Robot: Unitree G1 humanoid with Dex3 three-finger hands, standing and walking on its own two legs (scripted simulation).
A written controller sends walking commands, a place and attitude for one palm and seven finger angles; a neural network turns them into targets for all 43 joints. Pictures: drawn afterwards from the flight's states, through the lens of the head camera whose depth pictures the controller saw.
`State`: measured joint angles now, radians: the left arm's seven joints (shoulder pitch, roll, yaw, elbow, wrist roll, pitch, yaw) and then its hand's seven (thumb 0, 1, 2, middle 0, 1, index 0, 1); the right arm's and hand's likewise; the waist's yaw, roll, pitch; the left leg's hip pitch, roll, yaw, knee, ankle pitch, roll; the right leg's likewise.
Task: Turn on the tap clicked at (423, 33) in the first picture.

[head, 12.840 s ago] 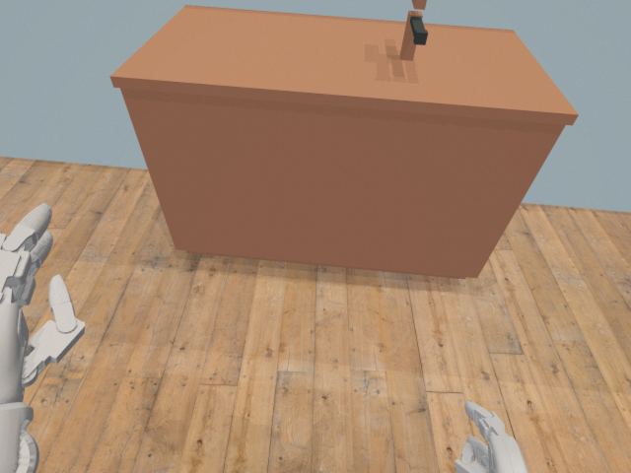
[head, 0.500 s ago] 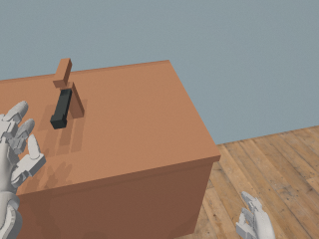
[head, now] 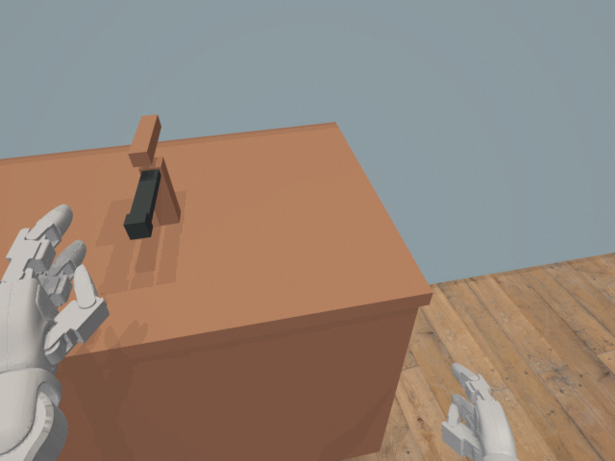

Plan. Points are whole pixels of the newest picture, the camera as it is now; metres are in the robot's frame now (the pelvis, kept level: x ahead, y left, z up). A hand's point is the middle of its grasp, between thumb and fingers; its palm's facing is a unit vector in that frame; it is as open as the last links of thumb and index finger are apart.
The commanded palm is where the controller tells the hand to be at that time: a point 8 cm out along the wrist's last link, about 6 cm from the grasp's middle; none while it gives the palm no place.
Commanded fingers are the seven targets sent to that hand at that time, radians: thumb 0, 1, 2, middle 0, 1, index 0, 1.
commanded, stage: turn the palm inward beside the body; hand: left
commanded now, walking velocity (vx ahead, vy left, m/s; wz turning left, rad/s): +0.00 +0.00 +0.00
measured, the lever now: (138, 225) +0.36 +0.30 +0.15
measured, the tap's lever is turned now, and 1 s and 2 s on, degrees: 0 0 0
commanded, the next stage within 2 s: reach beside the lever's end, fingers flat in 0.56 s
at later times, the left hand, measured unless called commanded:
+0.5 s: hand (122, 291) +0.20 +0.22 +0.20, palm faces +0.48 -0.87 -0.13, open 7.4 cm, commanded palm +0.15 +0.26 +0.20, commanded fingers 0.00 0.90 0.90 -0.20 -0.30 -0.20 -0.30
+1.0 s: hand (118, 282) +0.22 +0.24 +0.19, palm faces +0.52 -0.85 -0.13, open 7.4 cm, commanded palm +0.17 +0.28 +0.19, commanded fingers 0.00 0.90 0.90 -0.20 -0.30 -0.20 -0.30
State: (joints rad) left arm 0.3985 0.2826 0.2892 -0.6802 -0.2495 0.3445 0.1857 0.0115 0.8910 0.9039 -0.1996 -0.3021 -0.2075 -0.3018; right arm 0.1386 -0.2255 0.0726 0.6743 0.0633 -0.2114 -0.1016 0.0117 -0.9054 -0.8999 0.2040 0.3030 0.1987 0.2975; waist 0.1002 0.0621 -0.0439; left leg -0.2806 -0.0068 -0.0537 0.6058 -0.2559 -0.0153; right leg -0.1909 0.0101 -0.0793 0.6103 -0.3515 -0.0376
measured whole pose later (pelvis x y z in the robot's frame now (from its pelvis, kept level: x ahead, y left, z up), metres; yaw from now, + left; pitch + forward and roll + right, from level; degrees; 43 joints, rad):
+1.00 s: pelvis +0.02 -0.02 +0.00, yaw +0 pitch -4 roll +0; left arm 0.30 0.29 0.36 -0.52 -0.29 0.39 0.17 0.01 0.89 0.90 -0.20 -0.30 -0.21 -0.30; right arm 0.15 -0.24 0.05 0.69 0.07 -0.22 -0.12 0.01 -0.91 -0.90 0.20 0.30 0.20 0.30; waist 0.09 0.07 -0.05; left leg -0.25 0.02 -0.07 0.57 -0.26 -0.04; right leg -0.15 0.04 -0.09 0.56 -0.36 -0.07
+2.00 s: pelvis +0.01 +0.00 +0.01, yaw -1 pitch -2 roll +0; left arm 0.06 0.35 0.43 -0.10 -0.26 0.25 0.12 0.01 0.89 0.90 -0.17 -0.21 -0.17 -0.21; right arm 0.16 -0.24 0.04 0.71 0.07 -0.18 -0.13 0.01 -0.91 -0.90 0.20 0.30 0.20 0.30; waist 0.06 0.05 -0.02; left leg -0.26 0.00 -0.04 0.53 -0.23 -0.02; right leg -0.17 0.02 -0.07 0.52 -0.32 -0.04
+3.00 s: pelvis +0.02 +0.01 +0.01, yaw -1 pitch +1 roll +0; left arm -0.07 0.37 0.47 0.18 -0.22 0.08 0.07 0.01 0.89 0.90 -0.15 -0.15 -0.16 -0.15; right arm 0.20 -0.25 0.03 0.70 0.06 -0.17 -0.11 0.01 -0.91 -0.90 0.20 0.30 0.20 0.30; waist 0.04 0.04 -0.04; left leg -0.32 0.00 -0.03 0.56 -0.25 0.00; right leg -0.23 0.02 -0.06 0.54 -0.32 -0.03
